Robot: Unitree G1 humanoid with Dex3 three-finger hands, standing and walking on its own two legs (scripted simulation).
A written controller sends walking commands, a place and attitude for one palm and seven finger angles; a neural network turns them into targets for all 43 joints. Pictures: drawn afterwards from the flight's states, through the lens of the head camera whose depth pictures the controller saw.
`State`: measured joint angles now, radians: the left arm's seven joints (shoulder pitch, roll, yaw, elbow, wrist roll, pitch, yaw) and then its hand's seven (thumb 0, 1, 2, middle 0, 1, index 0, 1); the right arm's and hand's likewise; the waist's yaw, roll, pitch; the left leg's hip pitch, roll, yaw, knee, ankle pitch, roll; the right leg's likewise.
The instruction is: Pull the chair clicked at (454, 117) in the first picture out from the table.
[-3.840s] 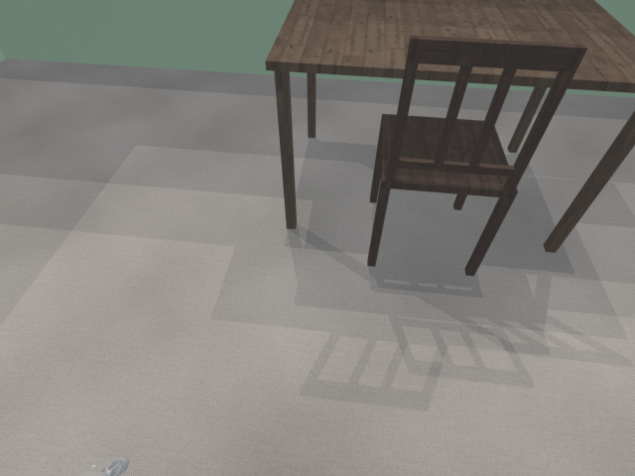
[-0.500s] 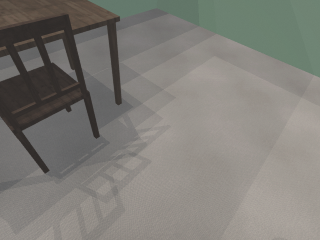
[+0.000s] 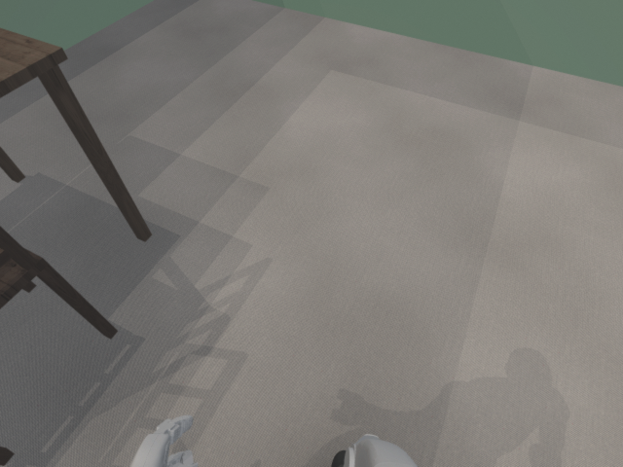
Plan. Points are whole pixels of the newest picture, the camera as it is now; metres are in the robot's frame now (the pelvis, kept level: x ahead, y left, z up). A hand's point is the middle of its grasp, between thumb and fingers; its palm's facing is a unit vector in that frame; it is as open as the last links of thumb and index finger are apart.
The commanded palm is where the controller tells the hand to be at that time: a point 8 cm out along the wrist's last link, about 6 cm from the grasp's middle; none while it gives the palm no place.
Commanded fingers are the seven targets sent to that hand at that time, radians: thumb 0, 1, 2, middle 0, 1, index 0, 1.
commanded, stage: walk to a spot facing it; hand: left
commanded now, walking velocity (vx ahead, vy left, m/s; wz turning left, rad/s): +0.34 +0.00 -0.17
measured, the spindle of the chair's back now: out of the picture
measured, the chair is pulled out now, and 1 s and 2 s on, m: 0.00 0.00 0.00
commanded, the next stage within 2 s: turn to face it in 0.18 s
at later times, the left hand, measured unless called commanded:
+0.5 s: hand (161, 446) +0.17 +0.23 -0.17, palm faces +0.07 -0.99 -0.14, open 7.4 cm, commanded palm none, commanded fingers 0.00 0.90 0.90 -0.20 -0.30 -0.20 -0.30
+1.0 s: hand (161, 331) +0.33 +0.25 -0.11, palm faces +0.25 -0.93 -0.25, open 7.4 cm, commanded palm none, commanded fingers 0.00 0.90 0.90 -0.20 -0.30 -0.20 -0.30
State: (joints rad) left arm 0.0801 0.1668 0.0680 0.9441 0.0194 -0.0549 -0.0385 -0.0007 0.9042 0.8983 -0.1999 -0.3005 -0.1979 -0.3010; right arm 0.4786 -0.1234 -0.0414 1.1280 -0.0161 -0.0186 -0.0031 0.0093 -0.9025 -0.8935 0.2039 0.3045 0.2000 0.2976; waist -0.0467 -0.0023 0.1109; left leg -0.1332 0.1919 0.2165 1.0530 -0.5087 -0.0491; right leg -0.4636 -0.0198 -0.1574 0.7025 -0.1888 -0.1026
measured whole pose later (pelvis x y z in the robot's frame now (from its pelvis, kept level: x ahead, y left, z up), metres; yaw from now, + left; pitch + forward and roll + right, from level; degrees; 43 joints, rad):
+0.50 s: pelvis +0.19 +0.06 +0.02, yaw -1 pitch -2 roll -2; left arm 0.33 0.18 0.04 1.10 0.01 -0.02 0.02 0.00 0.91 0.90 -0.20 -0.30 -0.20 -0.30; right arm 0.14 -0.15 -0.02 0.98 -0.03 -0.03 0.00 0.00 -0.91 -0.89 0.20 0.30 0.20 0.30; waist 0.04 -0.03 0.05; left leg -0.35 0.04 0.12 0.61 -0.22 0.08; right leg -0.25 -0.02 -0.07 0.92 -0.52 0.02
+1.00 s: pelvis +0.22 +0.03 +0.03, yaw +15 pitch +2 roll -1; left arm 0.09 0.19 0.07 0.89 0.00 0.03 0.02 0.00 0.90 0.90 -0.20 -0.30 -0.20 -0.30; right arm 0.29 -0.21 -0.09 0.97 -0.03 0.05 0.00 0.01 -0.90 -0.89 0.20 0.30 0.20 0.30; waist -0.07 0.05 0.03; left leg -0.36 -0.09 -0.13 0.48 -0.14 0.04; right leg -0.30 0.00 0.01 0.63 -0.37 0.06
